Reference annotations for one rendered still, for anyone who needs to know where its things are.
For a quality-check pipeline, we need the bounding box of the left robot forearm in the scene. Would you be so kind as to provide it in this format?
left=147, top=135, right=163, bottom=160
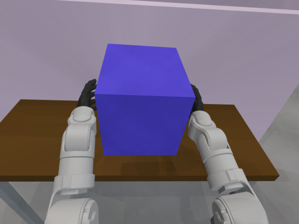
left=44, top=106, right=97, bottom=224

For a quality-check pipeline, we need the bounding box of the robot left hand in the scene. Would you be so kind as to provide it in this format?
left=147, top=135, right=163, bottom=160
left=77, top=79, right=97, bottom=111

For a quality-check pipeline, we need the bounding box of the left robot upper arm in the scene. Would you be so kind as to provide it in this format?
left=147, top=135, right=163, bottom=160
left=45, top=198, right=99, bottom=224

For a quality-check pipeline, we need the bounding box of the robot right hand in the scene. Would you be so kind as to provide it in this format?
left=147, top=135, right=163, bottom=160
left=189, top=84, right=204, bottom=118

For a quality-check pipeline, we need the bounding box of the right robot upper arm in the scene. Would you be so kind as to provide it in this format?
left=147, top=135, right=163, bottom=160
left=212, top=191, right=268, bottom=224

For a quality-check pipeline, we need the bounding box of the right robot forearm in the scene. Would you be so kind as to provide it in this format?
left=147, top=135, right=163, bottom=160
left=188, top=111, right=269, bottom=224

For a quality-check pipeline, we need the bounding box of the table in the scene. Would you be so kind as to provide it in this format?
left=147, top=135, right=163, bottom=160
left=0, top=99, right=280, bottom=224

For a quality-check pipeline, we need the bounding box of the carton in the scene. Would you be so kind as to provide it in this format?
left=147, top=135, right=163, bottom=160
left=94, top=43, right=196, bottom=155

